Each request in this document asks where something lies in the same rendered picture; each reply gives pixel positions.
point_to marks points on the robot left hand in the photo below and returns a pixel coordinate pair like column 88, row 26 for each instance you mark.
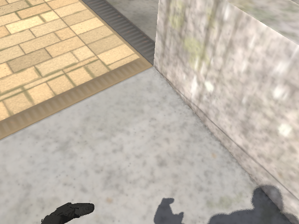
column 67, row 212

